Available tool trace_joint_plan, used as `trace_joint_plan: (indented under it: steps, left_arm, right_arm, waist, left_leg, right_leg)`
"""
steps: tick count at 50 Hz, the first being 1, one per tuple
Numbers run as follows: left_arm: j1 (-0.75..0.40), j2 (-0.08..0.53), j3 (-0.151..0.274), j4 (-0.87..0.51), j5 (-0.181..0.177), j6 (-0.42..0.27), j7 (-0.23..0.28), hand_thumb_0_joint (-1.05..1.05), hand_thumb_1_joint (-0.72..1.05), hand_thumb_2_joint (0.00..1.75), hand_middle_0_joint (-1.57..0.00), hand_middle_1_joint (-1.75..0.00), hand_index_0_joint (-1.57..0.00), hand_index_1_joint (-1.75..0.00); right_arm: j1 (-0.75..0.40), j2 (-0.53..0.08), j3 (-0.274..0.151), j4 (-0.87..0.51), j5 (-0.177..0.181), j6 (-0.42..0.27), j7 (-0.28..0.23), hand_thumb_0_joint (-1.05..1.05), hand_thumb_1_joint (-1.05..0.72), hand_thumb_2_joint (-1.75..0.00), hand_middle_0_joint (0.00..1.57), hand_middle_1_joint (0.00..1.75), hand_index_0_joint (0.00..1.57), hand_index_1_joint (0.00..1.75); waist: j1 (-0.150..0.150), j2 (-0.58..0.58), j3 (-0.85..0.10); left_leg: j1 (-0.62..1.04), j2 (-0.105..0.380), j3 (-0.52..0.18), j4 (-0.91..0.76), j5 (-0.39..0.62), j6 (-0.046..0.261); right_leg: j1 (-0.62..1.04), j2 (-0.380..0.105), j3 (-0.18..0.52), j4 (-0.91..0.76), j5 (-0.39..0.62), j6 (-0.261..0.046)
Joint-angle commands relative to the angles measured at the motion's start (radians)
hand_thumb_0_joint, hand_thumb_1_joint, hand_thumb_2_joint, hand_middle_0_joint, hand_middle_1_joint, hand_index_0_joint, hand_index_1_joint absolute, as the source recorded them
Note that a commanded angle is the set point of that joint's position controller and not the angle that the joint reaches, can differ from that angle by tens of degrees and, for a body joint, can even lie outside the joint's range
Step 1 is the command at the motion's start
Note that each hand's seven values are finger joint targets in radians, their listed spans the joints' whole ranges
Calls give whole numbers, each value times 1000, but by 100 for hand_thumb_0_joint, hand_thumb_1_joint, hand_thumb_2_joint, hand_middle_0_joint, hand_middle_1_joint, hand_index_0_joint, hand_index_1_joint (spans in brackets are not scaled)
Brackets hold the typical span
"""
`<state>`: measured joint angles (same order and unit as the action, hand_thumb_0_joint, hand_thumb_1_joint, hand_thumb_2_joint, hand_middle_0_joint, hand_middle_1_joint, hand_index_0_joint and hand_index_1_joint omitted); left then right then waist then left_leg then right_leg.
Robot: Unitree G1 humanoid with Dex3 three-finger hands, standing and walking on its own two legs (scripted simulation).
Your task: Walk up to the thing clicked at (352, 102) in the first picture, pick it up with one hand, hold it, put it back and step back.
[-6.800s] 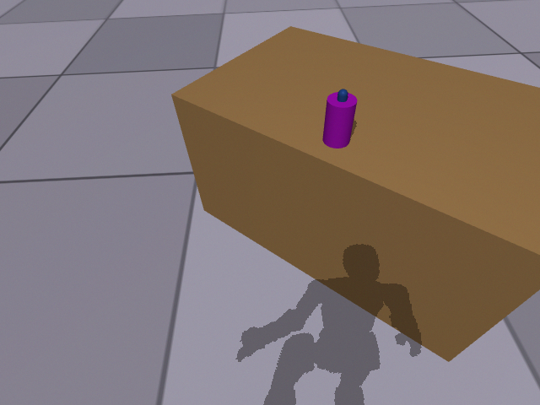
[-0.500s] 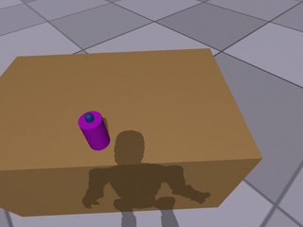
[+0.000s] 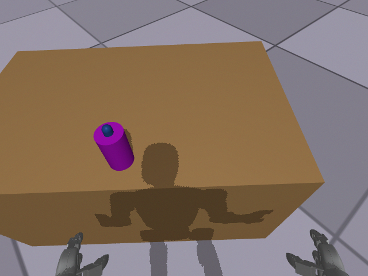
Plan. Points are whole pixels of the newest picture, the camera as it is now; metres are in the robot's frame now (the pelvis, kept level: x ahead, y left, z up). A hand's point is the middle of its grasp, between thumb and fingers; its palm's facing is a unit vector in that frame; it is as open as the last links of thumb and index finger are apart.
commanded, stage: rise first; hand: left
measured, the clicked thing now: (114, 144) +0.47 +0.23 -0.04
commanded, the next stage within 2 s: go down in 1.20 s
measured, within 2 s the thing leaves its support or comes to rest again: neither
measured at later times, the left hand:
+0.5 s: hand (73, 248) +0.20 +0.27 -0.05, palm faces +0.29 -0.89 -0.36, open 17.3 cm
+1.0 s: hand (56, 251) +0.19 +0.28 +0.00, palm faces +0.35 -0.86 -0.38, open 17.6 cm
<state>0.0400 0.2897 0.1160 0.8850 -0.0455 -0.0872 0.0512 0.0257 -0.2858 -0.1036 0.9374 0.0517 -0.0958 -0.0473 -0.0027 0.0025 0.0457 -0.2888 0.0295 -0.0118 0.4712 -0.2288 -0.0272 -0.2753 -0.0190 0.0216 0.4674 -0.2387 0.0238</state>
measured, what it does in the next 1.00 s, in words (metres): stands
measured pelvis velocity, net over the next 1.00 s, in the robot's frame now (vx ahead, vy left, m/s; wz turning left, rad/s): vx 0.01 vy -0.01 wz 0.02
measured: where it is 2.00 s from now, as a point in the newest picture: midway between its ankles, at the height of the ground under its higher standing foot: outside the picture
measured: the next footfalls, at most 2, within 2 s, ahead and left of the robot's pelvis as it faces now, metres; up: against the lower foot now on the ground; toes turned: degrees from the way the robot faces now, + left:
none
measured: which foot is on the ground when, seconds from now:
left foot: down 0.00-1.00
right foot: down 0.00-1.00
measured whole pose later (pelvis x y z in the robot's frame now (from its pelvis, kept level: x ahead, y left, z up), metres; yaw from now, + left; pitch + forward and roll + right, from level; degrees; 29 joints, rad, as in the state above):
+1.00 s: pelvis +0.01 -0.01 +0.00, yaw +1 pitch -2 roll +0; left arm 0.37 0.30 0.26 0.21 -0.04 -0.12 0.06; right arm 0.25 -0.23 -0.10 0.62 0.02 -0.07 -0.06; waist 0.03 0.03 0.03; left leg -0.14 0.03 -0.03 0.41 -0.23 -0.04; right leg -0.13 -0.02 0.00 0.43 -0.25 0.02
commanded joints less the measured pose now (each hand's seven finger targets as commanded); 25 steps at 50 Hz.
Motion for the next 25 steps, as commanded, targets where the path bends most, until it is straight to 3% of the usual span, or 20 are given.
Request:
trace_joint_plan:
  steps: [1, 2, 3, 5, 8, 9, 11, 13, 16, 17, 18, 20, 21, 22, 23, 24, 25]
  left_arm:
    - [141, 247, 132, -192, 14, -25, 24, 0, -5, 15, -5, -7, -6, -6]
    - [143, 225, 125, -241, 10, -23, 21, 0, -10, 13, -5, -6, -6, -5]
    - [151, 219, 132, -254, 8, -16, 21, 0, -14, 13, -5, -6, -6, -5]
    - [75, 181, 92, -346, 4, -19, 20, 0, -25, 11, -5, -6, -5, -5]
    - [45, 178, 91, -456, 6, -31, 31, 0, -41, 8, -4, -5, -4, -5]
    - [47, 198, 106, -474, 9, -34, 35, 0, -45, 7, -4, -5, -4, -6]
    - [87, 182, 99, -515, 10, -39, 38, 0, -51, 5, -5, -5, -5, -6]
    - [116, 207, 129, -566, 11, -42, 46, 0, -54, 4, -4, -5, -4, -6]
    - [168, 185, 134, -604, 12, -43, 42, 0, -55, 4, -4, -6, -4, -6]
    - [176, 218, 167, -611, 11, -43, 45, 0, -54, 4, -4, -5, -4, -5]
    - [180, 218, 168, -626, 9, -43, 45, 0, -53, 3, -4, -5, -4, -5]
    - [202, 193, 156, -649, 8, -42, 39, 0, -54, 3, -4, -5, -4, -5]
    - [203, 205, 175, -658, 7, -45, 39, 0, -54, 4, -4, -5, -4, -5]
    - [216, 192, 166, -667, 6, -44, 35, 0, -54, 3, -4, -5, -4, -5]
    - [215, 190, 165, -696, 5, -45, 34, 0, -54, 3, -4, -5, -4, -5]
    - [219, 217, 196, -711, 4, -44, 36, 0, -54, 3, -4, -5, -4, -5]
    - [223, 204, 184, -714, 3, -47, 33, 0, -54, 3, -4, -5, -4, -5]
  right_arm:
    - [126, -190, -98, -140, -13, -15, -16, 0, 13, -15, 5, 5, 5, 5]
    - [136, -142, -71, -158, -7, -5, -11, 0, 17, -13, 5, 5, 5, 5]
    - [118, -155, -81, -198, -9, 1, -14, 0, 20, -13, 5, 5, 5, 5]
    - [38, -132, -56, -282, -7, -4, -16, 0, 28, -10, 5, 5, 5, 5]
    - [-7, -120, -40, -352, -8, -12, -23, 0, 41, -7, 5, 5, 5, 5]
    - [37, -146, -62, -358, -14, -15, -30, 0, 43, -6, 5, 5, 5, 5]
    - [64, -107, -35, -380, -15, -20, -31, 0, 47, -5, 5, 5, 5, 5]
    - [72, -144, -58, -429, -18, -26, -38, 0, 50, -4, 5, 5, 5, 5]
    - [133, -98, -32, -441, -21, -24, -35, 0, 51, -4, 5, 5, 5, 5]
    - [140, -127, -62, -455, -22, -23, -39, 0, 52, -4, 5, 5, 5, 5]
    - [139, -129, -55, -487, -22, -21, -39, 0, 52, -4, 5, 5, 5, 5]
    - [148, -77, -24, -470, -21, -17, -33, 0, 53, -4, 5, 5, 5, 5]
    - [166, -103, -48, -484, -23, -18, -35, 0, 54, -4, 5, 5, 5, 5]
    - [180, -99, -49, -489, -22, -18, -33, 0, 53, -4, 5, 5, 5, 5]
    - [195, -84, -38, -485, -21, -16, -29, 0, 53, -3, 5, 5, 5, 5]
    - [203, -89, -48, -462, -23, -12, -27, 0, 54, -3, 5, 5, 5, 5]
    - [179, -91, -46, -489, -21, -15, -24, 0, 54, -3, 5, 5, 5, 5]
  waist:
    - [21, 22, -281]
    - [25, 33, -260]
    - [25, 20, -255]
    - [16, -1, -197]
    - [23, 28, -179]
    - [8, 21, -188]
    - [14, 10, -176]
    - [16, 12, -198]
    - [21, 15, -177]
    - [18, 8, -189]
    - [16, -6, -174]
    - [31, 29, -132]
    - [21, 19, -138]
    - [18, 18, -127]
    - [24, 44, -118]
    - [36, 64, -122]
    - [32, 53, -102]
  left_leg:
    - [135, -35, 56, -42, 314, 20]
    - [126, -39, 61, -46, 309, 21]
    - [121, -39, 63, -48, 306, 22]
    - [103, -35, 59, -64, 232, 25]
    - [108, -27, 53, -88, 172, 22]
    - [124, -25, 52, -84, 184, 23]
    - [130, -27, 52, -78, 202, 25]
    - [148, -25, 50, -75, 232, 22]
    - [160, -24, 50, -78, 252, 19]
    - [165, -27, 52, -71, 276, 21]
    - [159, -28, 52, -72, 275, 22]
    - [152, -32, 57, -79, 264, 21]
    - [161, -31, 59, -79, 257, 21]
    - [161, -29, 57, -83, 252, 20]
    - [155, -30, 57, -87, 245, 18]
    - [154, -30, 56, -89, 249, 16]
    - [149, -27, 55, -92, 239, 15]
  right_leg:
    - [125, 26, -53, -51, 306, -22]
    - [118, 20, -53, -55, 306, -21]
    - [117, 19, -54, -59, 301, -20]
    - [85, 15, -56, -77, 224, -20]
    - [76, 17, -54, -82, 157, -29]
    - [85, 20, -57, -80, 172, -27]
    - [99, 17, -57, -81, 190, -25]
    - [116, 20, -60, -74, 218, -26]
    - [128, 21, -65, -73, 236, -27]
    - [138, 17, -63, -73, 264, -24]
    - [140, 17, -66, -79, 262, -23]
    - [136, 13, -64, -84, 253, -24]
    - [134, 13, -63, -86, 248, -22]
    - [126, 15, -67, -87, 241, -24]
    - [128, 16, -68, -86, 233, -28]
    - [133, 15, -70, -88, 233, -30]
    - [131, 18, -71, -89, 220, -29]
